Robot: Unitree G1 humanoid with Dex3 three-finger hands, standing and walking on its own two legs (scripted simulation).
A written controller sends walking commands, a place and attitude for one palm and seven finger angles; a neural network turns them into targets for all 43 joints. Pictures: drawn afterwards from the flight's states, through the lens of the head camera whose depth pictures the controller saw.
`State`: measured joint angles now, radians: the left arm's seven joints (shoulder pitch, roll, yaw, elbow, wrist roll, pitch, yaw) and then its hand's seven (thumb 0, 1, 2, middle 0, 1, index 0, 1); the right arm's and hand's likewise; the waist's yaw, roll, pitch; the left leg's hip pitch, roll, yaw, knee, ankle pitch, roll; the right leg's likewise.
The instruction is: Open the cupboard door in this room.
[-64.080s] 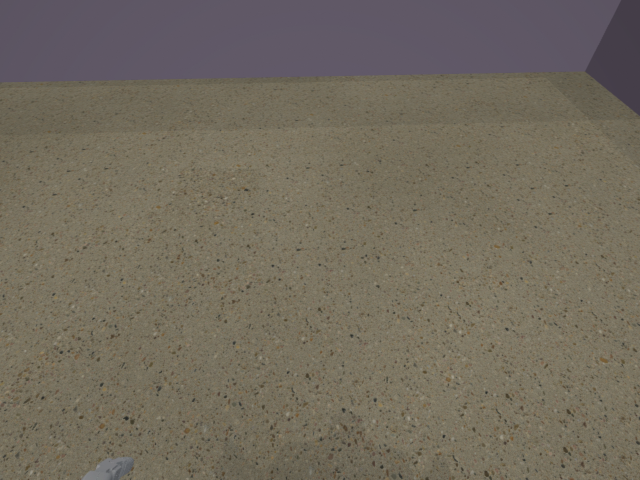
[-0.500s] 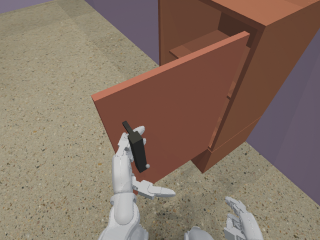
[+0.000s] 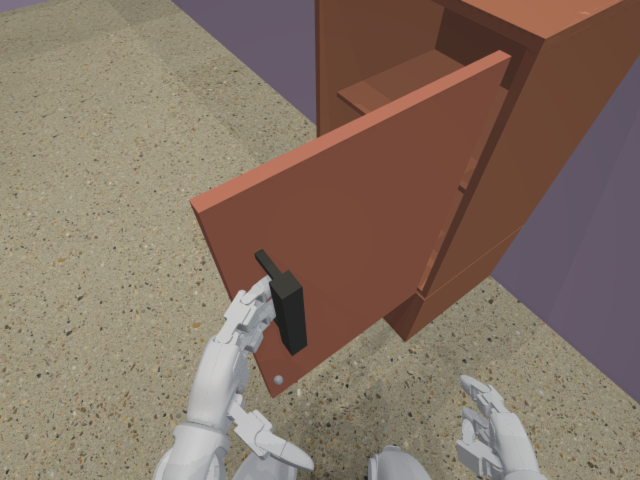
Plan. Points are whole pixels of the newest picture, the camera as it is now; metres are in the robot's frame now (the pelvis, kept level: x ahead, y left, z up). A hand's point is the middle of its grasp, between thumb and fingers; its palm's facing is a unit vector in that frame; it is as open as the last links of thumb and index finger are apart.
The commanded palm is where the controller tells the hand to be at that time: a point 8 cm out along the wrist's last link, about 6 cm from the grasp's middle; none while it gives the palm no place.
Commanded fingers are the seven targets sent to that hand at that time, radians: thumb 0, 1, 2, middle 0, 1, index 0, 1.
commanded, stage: slide the hand sideways off the handle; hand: left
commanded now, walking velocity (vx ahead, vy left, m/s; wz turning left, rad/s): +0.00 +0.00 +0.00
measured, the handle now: (280, 304) +0.31 +0.07 +0.06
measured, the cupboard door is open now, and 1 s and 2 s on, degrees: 90 90 90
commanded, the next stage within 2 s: draw the hand back to the body in 0.64 s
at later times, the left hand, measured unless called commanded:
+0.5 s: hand (219, 415) +0.19 +0.12 +0.05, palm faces -0.08 -1.00 -0.03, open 16.2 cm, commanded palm +0.16 +0.18 +0.06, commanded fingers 0.00 -0.50 0.30 -0.15 -0.30 -0.15 -0.30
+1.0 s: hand (158, 412) +0.18 +0.16 +0.10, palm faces -0.09 -0.99 -0.06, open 16.3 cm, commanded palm +0.16 +0.22 +0.11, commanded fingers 0.00 -0.50 0.30 -0.15 -0.30 -0.15 -0.30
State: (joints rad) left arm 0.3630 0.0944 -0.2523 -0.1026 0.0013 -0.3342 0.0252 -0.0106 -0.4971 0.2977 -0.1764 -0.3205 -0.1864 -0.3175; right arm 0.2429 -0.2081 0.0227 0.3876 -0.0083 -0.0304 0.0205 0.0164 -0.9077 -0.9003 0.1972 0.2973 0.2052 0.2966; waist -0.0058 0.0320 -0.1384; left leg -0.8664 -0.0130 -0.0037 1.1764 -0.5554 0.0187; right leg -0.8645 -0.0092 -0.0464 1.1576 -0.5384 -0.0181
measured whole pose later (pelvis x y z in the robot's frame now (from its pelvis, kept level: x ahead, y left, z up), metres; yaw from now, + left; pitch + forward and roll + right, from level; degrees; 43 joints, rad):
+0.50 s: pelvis +0.00 -0.01 -0.01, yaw +0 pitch +15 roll -1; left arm 0.58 0.18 -0.05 -0.22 -0.16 -0.38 -0.16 -0.01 -0.50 0.30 -0.17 -0.31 -0.19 -0.31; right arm 0.25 -0.22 0.00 0.38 0.02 -0.04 -0.03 0.02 -0.91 -0.90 0.20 0.30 0.21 0.30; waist 0.01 0.03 -0.16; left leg -0.91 0.00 -0.03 1.22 -0.58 0.00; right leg -0.90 0.00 -0.07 1.20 -0.56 -0.04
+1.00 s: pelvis +0.00 +0.01 +0.01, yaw +0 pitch +11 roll -3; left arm 0.59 0.24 0.05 -0.35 -0.24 -0.25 -0.21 -0.01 -0.50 0.30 -0.15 -0.30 -0.15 -0.30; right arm 0.29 -0.21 0.03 0.39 0.05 -0.06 -0.06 0.02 -0.91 -0.90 0.20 0.30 0.21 0.30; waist 0.01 0.06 -0.16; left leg -0.81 0.00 -0.03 1.16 -0.55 0.02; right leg -0.78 0.01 -0.07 1.10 -0.51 -0.01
